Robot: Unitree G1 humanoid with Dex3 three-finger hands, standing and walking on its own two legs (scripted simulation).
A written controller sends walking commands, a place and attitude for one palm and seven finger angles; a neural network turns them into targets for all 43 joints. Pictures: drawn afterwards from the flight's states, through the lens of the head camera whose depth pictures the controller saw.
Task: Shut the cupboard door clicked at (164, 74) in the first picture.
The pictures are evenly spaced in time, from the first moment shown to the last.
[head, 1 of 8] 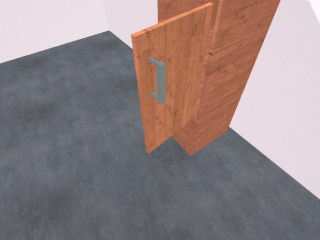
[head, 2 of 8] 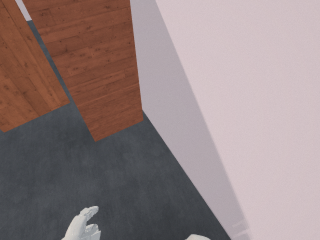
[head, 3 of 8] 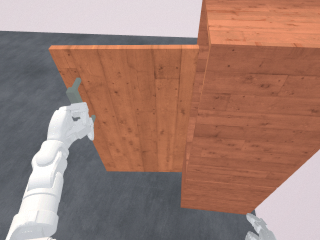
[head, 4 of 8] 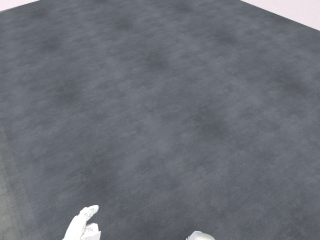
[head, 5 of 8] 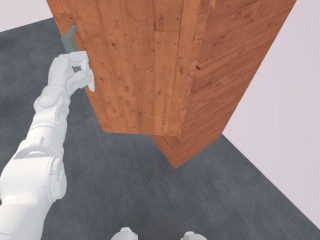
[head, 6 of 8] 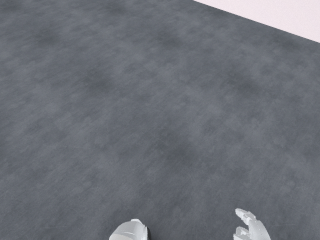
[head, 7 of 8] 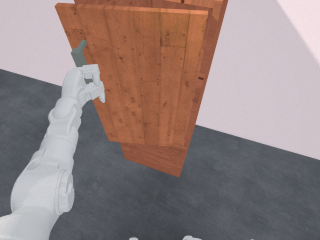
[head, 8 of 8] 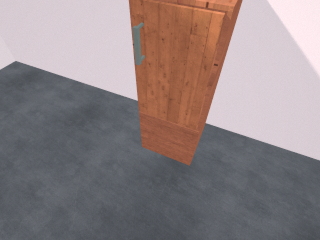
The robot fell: no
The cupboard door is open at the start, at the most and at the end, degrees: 97 97 0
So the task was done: yes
